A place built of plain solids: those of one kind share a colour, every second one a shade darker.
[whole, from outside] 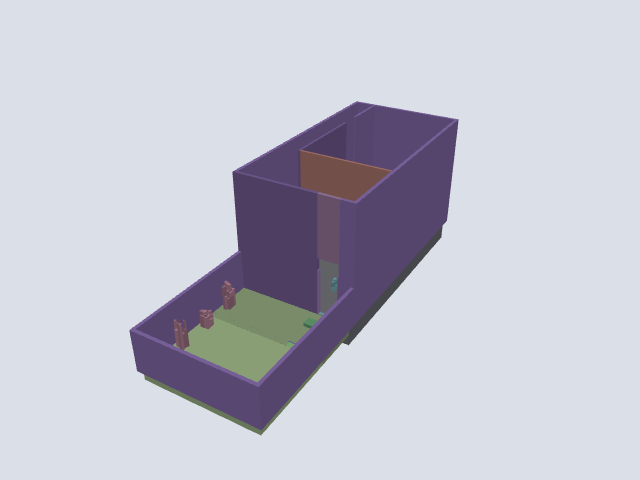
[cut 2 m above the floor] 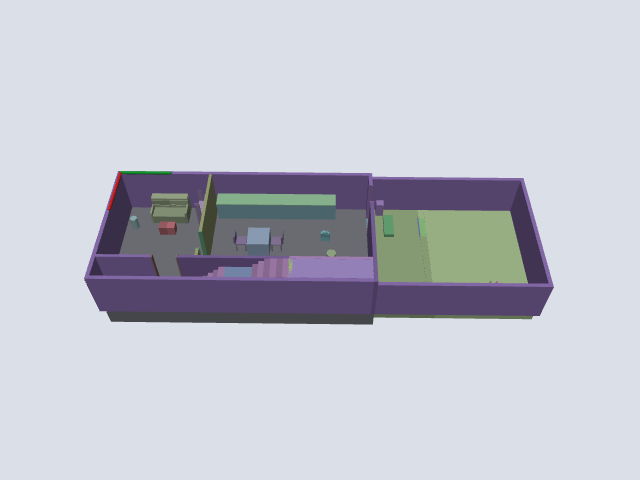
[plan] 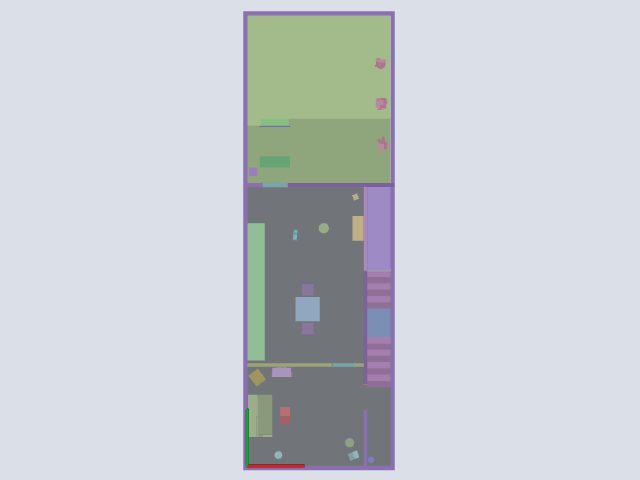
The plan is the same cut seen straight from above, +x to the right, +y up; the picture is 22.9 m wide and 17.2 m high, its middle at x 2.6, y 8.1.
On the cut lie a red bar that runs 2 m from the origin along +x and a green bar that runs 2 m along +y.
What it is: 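A terraced town house, two up and two down, 5.1 m between the party walls, 10.0 m deep; a hall 0.84 m wide; a stair of 15 risers of 185 mm on goings of 225 mm, 0.84 m wide, straight between the party wall and the hall's partition, arriving straight on the upper floor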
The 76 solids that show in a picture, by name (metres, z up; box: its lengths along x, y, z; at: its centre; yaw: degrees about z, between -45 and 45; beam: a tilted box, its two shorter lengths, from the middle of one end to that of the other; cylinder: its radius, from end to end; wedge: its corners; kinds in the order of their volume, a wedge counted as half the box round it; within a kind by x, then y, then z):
{
 "wall_1": {"box": [0.15, 10.3, 5.42], "at": [-0.07, 5.0, 2.66]},
 "wall_2": {"box": [0.15, 6.3, 1.85], "at": [-0.07, 13.15, 0.88]},
 "wall_3": {"box": [0.66, 0.15, 5.42], "at": [0.18, 10.07, 2.66]},
 "wall_4": {"box": [5.43, 0.15, 5.42], "at": [2.57, -0.07, 2.66]},
 "wall_5": {"box": [5.43, 0.15, 1.85], "at": [2.57, 16.22, 0.88]},
 "wall_6": {"box": [3.83, 0.15, 5.42], "at": [3.37, 10.07, 2.66]},
 "wall_7": {"box": [0.12, 2.0, 5.42], "at": [4.23, 1.0, 2.66]},
 "wall_8": {"box": [0.12, 4.05, 5.42], "at": [4.23, 4.97, 2.66]},
 "wall_9": {"box": [0.15, 10.3, 5.42], "at": [5.21, 5.0, 2.66]},
 "wall_10": {"box": [0.15, 6.3, 1.85], "at": [5.21, 13.15, 0.88]},
 "ground_1": {"box": [0.48, 0.25, 0.5], "at": [0.24, 12.32, -0.25]},
 "ground_2": {"box": [5.13, 2.06, 0.5], "at": [2.57, 11.17, -0.25]},
 "ground_3": {"box": [5.13, 3.7, 0.5], "at": [2.57, 14.3, -0.25]},
 "ground_4": {"box": [3.65, 0.25, 0.5], "at": [3.31, 12.32, -0.25]},
 "under_landing_1": {"box": [0.84, 3.0, 2.75], "at": [4.71, 8.5, 1.33]},
 "tread_1": {"box": [0.84, 0.23, 0.23], "at": [4.71, 2.94, 0.07]},
 "tread_2": {"box": [0.84, 0.23, 0.42], "at": [4.71, 3.16, 0.16]},
 "tread_3": {"box": [0.84, 0.23, 0.6], "at": [4.71, 3.39, 0.25]},
 "tread_4": {"box": [0.84, 0.23, 0.79], "at": [4.71, 3.61, 0.34]},
 "tread_5": {"box": [0.84, 0.23, 0.97], "at": [4.71, 3.84, 0.44]},
 "tread_6": {"box": [0.84, 0.23, 1.16], "at": [4.71, 4.06, 0.53]},
 "tread_7": {"box": [0.84, 0.23, 1.34], "at": [4.71, 4.29, 0.62]},
 "tread_8": {"box": [0.84, 0.25, 1.53], "at": [4.71, 4.51, 0.71]},
 "tread_9": {"box": [0.84, 0.23, 1.71], "at": [4.71, 5.76, 0.81]},
 "tread_10": {"box": [0.84, 0.23, 1.9], "at": [4.71, 5.98, 0.9]},
 "tread_11": {"box": [0.84, 0.23, 2.08], "at": [4.71, 6.21, 0.99]},
 "tread_12": {"box": [0.84, 0.23, 2.27], "at": [4.71, 6.43, 1.08]},
 "tread_13": {"box": [0.84, 0.23, 2.45], "at": [4.71, 6.66, 1.18]},
 "tread_14": {"box": [0.84, 0.23, 2.64], "at": [4.71, 6.88, 1.27]},
 "kitchen_run_units_1": {"box": [0.6, 4.92, 0.91], "at": [0.3, 6.24, 0.41]},
 "bedroom_front_wall_1": {"box": [4.23, 0.12, 2.7], "at": [2.11, 6.94, 4.02]},
 "half_landing_1": {"box": [0.84, 1.02, 1.53], "at": [4.71, 5.14, 0.71]},
 "slotfit_sofa_1": {"box": [0.3, 1.5, 0.94], "at": [0.17, 1.79, 0.42]},
 "slotfit_sofa_2": {"box": [0.33, 0.75, 0.85], "at": [0.18, 1.42, 0.37]},
 "slotfit_sofa_3": {"box": [0.33, 0.76, 0.85], "at": [0.18, 2.17, 0.37]},
 "slotfit_sofa_4": {"box": [0.05, 1.3, 0.59], "at": [0.34, 1.82, 0.24]},
 "slotfit_sofa_5": {"box": [0.72, 0.09, 0.64], "at": [0.53, 2.51, 0.27]},
 "slotfit_sofa_6": {"box": [0.55, 1.35, 0.46], "at": [0.62, 1.79, 0.18]},
 "kitchen_wall_1": {"box": [3.02, 0.12, 2.72], "at": [1.51, 3.62, 1.31]},
 "partition_low_beyond_1": {"box": [0.12, 3.0, 2.72], "at": [4.23, 8.5, 1.31]},
 "kitchen_table_1": {"box": [0.87, 0.87, 0.78], "at": [2.16, 5.62, 0.34]},
 "back_wall_over_door_1": {"box": [0.96, 0.15, 2.74], "at": [0.98, 10.07, 4.0]},
 "slotfit_storage_1": {"box": [0.025, 0.18, 1.99], "at": [0.88, 3.28, 0.94]},
 "slotfit_storage_2": {"box": [0.68, 0.34, 1.43], "at": [1.23, 3.36, 0.67]},
 "slotfit_storage_3": {"box": [0.04, 0.18, 1.99], "at": [1.59, 3.28, 0.94]},
 "tread_head_1": {"box": [0.84, 0.14, 2.75], "at": [4.71, 7.05, 1.33]},
 "slotfit_kitchen_wall_table_1": {"box": [0.4, 0.89, 0.9], "at": [3.96, 8.52, 0.4]},
 "own_plant_yard_1": {"box": [0.12, 0.07, 0.85], "at": [4.62, 14.34, 0.37]},
 "own_plant_yard_2": {"box": [0.07, 0.08, 1.23], "at": [4.62, 14.57, 0.56]},
 "own_plant_yard_3": {"box": [0.12, 0.23, 0.7], "at": [4.67, 14.42, 0.3]},
 "own_plant_yard_4": {"box": [0.17, 0.35, 0.38], "at": [4.68, 13.01, 0.14]},
 "own_plant_yard_5": {"box": [0.1, 0.06, 1.23], "at": [4.71, 14.58, 0.56]},
 "own_plant_yard_6": {"box": [0.17, 0.12, 1.12], "at": [4.81, 11.49, 0.51]},
 "own_plant_yard_7": {"box": [0.28, 0.33, 0.58], "at": [4.81, 11.56, 0.24]},
 "own_plant_yard_8": {"box": [0.17, 0.16, 0.61], "at": [4.86, 13.11, 0.25]},
 "own_plant_yard_9": {"box": [0.2, 0.12, 0.85], "at": [4.86, 14.52, 0.37]},
 "own_plant_yard_10": {"box": [0.1, 0.16, 1.12], "at": [4.87, 11.73, 0.51]},
 "kitchen_run_worktop_1": {"box": [0.62, 4.92, 0.04], "at": [0.31, 6.24, 0.88]},
 "slotfit_low_table_1": {"box": [0.35, 0.32, 0.47], "at": [1.35, 1.64, 0.19]},
 "slotfit_low_table_2": {"box": [0.35, 0.33, 0.47], "at": [1.35, 1.96, 0.19]},
 "yard_feature_fill_1": {"box": [1.0, 0.25, 0.4], "at": [0.98, 12.32, -0.2]},
 "yard_step_1": {"box": [1.09, 0.41, 0.2], "at": [0.98, 10.9, 0.05]},
 "own_bin_1": {"box": [0.3, 0.31, 0.69], "at": [0.2, 10.55, 0.29]},
 "slotfit_chair_1": {"cylinder": 0.17, "from": [3.66, 0.84, -0.05], "to": [3.66, 0.84, 0.6]},
 "box_cardboard_1": {"box": [0.43, 0.49, 0.25], "at": [0.35, 3.17, 0.08], "yaw": 37.8},
 "own_basket_passage_1": {"cylinder": 0.18, "from": [2.74, 8.52, -0.05], "to": [2.74, 8.52, 0.41]},
 "clutter_front_1": {"cylinder": 0.14, "from": [1.11, 0.39, -0.05], "to": [1.11, 0.39, 0.54]},
 "doorframe_back_1": {"box": [0.038, 0.19, 2.15], "at": [0.53, 10.07, 1.02]},
 "doorframe_back_2": {"box": [0.038, 0.19, 2.15], "at": [1.43, 10.07, 1.02]},
 "side_chair_1": {"box": [0.38, 0.08, 0.38], "at": [2.16, 4.68, 0.65]},
 "side_chair_2": {"box": [0.42, 0.42, 0.04], "at": [2.16, 4.92, 0.43]},
 "side_chair_3": {"box": [0.42, 0.42, 0.04], "at": [2.16, 6.32, 0.43]},
 "threshold_1": {"box": [0.94, 0.16, 0.08], "at": [0.98, 10.07, -0.01]},
 "threshold_2": {"box": [0.85, 0.13, 0.07], "at": [3.45, 3.62, -0.01]},
 "doorframe_kitchen_1": {"box": [0.045, 0.16, 2.15], "at": [3.05, 3.62, 1.02]},
 "doorframe_front_room_1": {"box": [0.16, 0.045, 2.15], "at": [4.23, 2.02, 1.02]}
}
